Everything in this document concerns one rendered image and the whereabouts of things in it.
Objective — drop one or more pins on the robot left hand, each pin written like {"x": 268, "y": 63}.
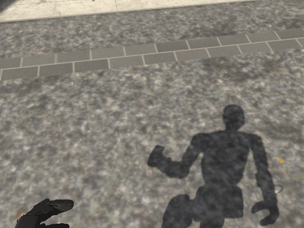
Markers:
{"x": 43, "y": 211}

